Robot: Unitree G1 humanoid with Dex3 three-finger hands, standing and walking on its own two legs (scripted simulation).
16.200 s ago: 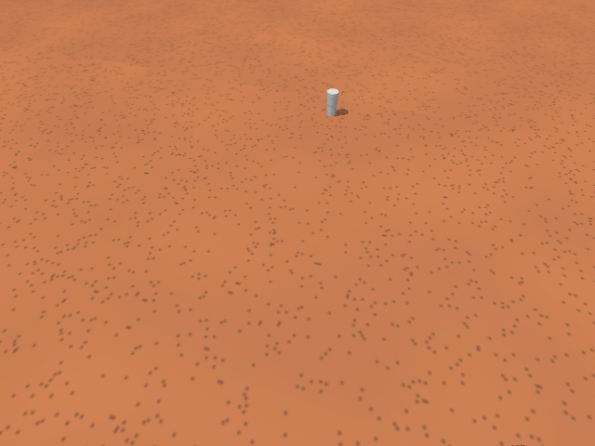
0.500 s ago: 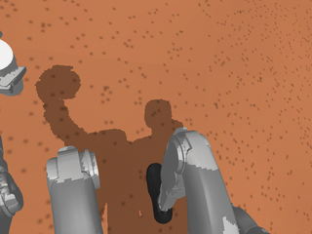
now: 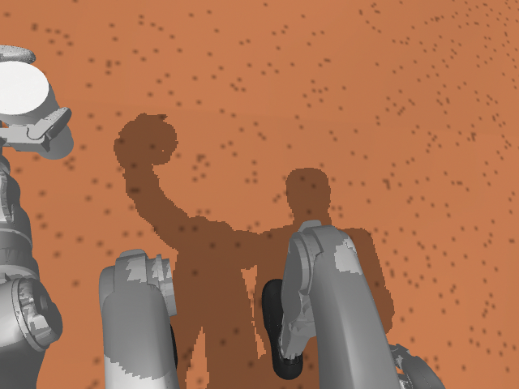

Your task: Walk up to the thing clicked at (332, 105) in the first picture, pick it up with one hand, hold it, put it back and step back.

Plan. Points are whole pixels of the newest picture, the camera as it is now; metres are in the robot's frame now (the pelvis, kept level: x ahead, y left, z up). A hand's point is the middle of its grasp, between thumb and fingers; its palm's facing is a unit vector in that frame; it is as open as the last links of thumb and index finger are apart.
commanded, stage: settle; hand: left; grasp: from the side
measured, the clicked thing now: (37, 120) +0.51 +0.27 -0.08
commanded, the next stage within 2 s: lift in 0.58 s
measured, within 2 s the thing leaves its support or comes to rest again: neither
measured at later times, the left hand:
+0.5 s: hand (21, 94) +0.51 +0.26 -0.01, palm faces +0.24 -0.97 -0.04, open 9.4 cm
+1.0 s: hand (7, 88) +0.50 +0.26 +0.02, palm faces +0.20 -0.98 -0.04, open 9.4 cm
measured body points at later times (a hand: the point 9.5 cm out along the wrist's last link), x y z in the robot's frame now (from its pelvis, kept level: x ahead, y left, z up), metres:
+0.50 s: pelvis +0.00 +0.00 +0.02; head +0.22 +0.07 +0.40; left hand +0.49 +0.31 -0.01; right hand +0.08 -0.27 -0.09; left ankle +0.08 +0.12 -0.32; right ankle +0.12 -0.13 -0.32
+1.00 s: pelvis +0.00 +0.00 +0.04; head +0.22 +0.07 +0.43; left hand +0.48 +0.31 +0.02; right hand +0.08 -0.27 -0.07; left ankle +0.08 +0.12 -0.32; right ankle +0.12 -0.13 -0.32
